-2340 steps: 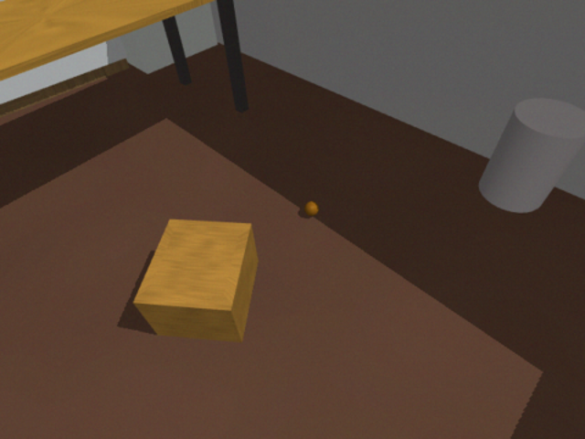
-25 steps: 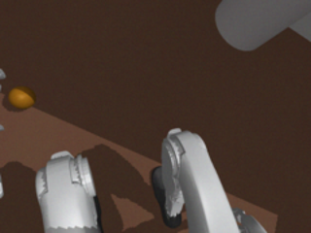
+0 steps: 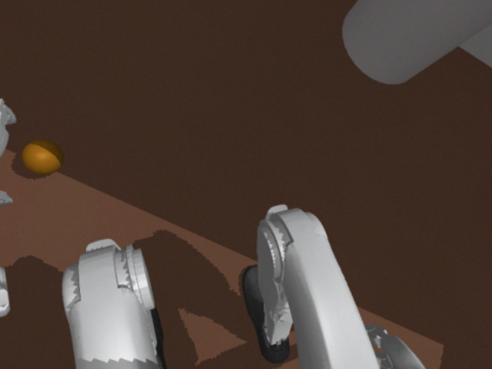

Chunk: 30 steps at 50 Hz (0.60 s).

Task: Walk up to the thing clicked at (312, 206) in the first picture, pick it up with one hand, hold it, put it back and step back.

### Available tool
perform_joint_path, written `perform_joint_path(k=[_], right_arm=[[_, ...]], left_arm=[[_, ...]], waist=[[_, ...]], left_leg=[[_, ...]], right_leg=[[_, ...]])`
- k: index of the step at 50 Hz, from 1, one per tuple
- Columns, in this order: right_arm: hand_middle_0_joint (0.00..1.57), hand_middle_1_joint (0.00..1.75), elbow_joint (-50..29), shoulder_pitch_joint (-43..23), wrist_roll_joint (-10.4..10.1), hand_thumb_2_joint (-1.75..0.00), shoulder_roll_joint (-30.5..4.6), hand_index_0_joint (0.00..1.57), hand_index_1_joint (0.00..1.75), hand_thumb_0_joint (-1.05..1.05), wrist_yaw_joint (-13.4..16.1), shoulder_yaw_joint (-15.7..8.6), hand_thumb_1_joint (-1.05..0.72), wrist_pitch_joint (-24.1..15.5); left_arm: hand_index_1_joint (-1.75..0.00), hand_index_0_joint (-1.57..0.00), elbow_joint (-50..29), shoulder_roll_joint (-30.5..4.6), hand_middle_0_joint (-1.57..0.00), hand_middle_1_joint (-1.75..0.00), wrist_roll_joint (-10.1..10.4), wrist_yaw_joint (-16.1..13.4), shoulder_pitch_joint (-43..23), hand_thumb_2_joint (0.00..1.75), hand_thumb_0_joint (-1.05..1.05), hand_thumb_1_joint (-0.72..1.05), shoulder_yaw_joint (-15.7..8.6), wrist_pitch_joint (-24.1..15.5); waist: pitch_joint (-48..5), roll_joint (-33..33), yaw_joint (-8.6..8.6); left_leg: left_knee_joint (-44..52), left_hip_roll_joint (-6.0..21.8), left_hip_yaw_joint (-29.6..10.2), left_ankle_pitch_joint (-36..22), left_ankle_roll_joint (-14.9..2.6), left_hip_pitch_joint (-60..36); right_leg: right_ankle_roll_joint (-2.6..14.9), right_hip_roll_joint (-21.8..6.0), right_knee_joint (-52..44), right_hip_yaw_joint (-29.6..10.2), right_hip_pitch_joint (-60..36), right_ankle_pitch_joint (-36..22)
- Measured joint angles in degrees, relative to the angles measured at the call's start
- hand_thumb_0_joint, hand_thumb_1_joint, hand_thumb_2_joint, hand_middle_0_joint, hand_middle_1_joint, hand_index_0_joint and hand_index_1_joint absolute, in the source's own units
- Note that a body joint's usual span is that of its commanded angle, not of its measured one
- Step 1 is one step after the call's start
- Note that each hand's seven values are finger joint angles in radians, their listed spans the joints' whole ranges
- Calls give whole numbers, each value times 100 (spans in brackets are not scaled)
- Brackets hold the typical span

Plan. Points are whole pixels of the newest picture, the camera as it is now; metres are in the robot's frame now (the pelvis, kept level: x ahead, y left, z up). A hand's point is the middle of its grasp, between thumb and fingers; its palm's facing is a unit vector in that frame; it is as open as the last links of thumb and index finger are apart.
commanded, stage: rise first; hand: left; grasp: from above
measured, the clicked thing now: (43, 157) +0.50 +0.32 -0.29
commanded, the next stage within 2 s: approach in 0.10 s
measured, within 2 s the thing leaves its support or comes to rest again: neither
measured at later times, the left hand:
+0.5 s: hand (14, 143) +0.48 +0.32 -0.17, palm faces -0.42 -0.07 -0.90, open 13.9 cm
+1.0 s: hand (7, 162) +0.46 +0.33 -0.19, palm faces -0.53 -0.12 -0.84, open 14.1 cm
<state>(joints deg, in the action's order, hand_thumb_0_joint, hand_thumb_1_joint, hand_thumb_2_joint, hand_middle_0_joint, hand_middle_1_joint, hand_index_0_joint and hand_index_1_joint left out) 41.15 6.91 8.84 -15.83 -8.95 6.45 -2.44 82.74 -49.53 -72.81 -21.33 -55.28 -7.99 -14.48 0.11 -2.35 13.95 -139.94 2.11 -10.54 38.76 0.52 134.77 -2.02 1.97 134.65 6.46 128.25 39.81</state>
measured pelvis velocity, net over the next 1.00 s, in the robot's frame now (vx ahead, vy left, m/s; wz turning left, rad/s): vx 0.00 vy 0.00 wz -0.01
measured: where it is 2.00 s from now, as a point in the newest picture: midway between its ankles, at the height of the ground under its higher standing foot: (212, 346)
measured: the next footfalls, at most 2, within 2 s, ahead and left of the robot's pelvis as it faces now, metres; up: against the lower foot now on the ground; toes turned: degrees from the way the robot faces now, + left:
none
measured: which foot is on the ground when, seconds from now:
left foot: down 0.00-1.00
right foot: down 0.00-1.00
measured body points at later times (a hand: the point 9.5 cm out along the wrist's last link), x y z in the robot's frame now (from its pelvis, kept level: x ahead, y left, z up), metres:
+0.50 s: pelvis +0.00 +0.00 +0.00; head +0.25 +0.10 +0.36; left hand +0.50 +0.32 -0.12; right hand +0.05 -0.27 -0.09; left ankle +0.07 +0.13 -0.29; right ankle +0.10 -0.12 -0.29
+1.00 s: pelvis +0.00 +0.00 -0.01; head +0.26 +0.08 +0.35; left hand +0.48 +0.34 -0.14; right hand +0.04 -0.27 -0.10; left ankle +0.07 +0.13 -0.29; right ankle +0.10 -0.12 -0.29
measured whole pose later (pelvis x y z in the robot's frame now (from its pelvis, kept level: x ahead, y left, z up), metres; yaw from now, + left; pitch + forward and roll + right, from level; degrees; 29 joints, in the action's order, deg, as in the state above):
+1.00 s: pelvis +0.00 +0.00 -0.01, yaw -1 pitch +31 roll -10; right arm 38.3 8.4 8.5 -17.3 -7.3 11.2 -2.9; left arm 87.1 -53.4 -67.6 -15.7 -60.1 -4.7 -10.2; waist 4.7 -3.0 17.3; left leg -140.7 2.5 -11.0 38.0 0.7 135.3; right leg -2.0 2.7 135.1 6.7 129.2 38.3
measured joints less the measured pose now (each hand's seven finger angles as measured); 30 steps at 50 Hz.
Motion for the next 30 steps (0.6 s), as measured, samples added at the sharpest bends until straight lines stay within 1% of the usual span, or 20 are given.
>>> perform_joint_path(k=[9, 14, 17, 20, 23, 25, 27, 30], right_arm=[[20, 30, -7, 61, -8, -90, -6, 20, 30, 0, 26, 33, -91, 15], [20, 30, -2, 121, -16, -90, -5, 20, 30, 0, 32, 48, -91, 23], [20, 30, 20, 141, -10, -90, -1, 20, 30, 0, 40, 64, -91, 10], [21, 30, 45, 134, 5, -90, 5, 20, 30, 0, 62, 93, -91, -24], [21, 30, 44, 119, 32, -90, 13, 20, 30, 0, 92, 140, -91, -78], [21, 30, 24, 114, 52, -90, 16, 20, 30, 0, 110, 181, -91, -122], [21, 30, -26, 133, 60, -90, 5, 20, 30, 0, 121, 225, -91, -146], [20, 30, -119, 205, 69, -90, -19, 20, 30, 0, 119, 276, -91, -141]], left_arm=[[-102, -12, 82, -76, -12, -102, -13, 77, -45, 99, 0, -51, 52, -1], [-101, -12, 95, -105, -12, -101, -58, 106, -46, 100, 0, -51, 89, -20], [-103, -12, 122, -111, -11, -102, -75, 92, -148, 100, 0, -52, 223, -20], [-104, -11, 225, -105, -11, -104, -68, 57, -373, 100, 0, -52, 420, -12], [-105, -11, 389, -71, -10, -105, -64, -14, -692, 100, 0, -52, 619, 42], [-106, -11, 510, -30, -10, -106, -84, -74, -898, 100, 0, -52, 697, 110], [-106, -10, 602, 14, -9, -107, -142, -152, -1038, 100, 0, -52, 679, 186], [-107, -10, 695, 80, -9, -108, -229, -293, -1103, 100, 0, -52, 522, 348]], waist=[[-2, -29, 39], [-4, -48, 52], [-12, -67, 63], [-15, -84, 103], [10, -110, 196], [48, -128, 292], [71, -117, 397], [78, -62, 545]], left_leg=[[5, -17, 1, -58, -15, 7], [8, -33, 9, -73, -7, 16], [14, -38, 21, -81, -2, 30], [18, -35, 21, -86, -3, 59], [17, -27, 12, -86, -4, 85], [14, -20, 4, -79, 0, 89], [6, -15, -19, -68, 8, 107], [-4, 0, -47, -40, 21, 138]], right_leg=[[-7, -9, -15, 1, -17, -43], [3, -23, -5, -4, -12, -42], [5, -29, 3, -15, 10, -44], [1, -26, 0, -16, 44, -53], [-3, -16, -10, -9, 71, -64], [-1, -8, -14, -3, 78, -69], [7, 2, -22, 16, 94, -71], [18, 20, -29, 39, 135, -69]])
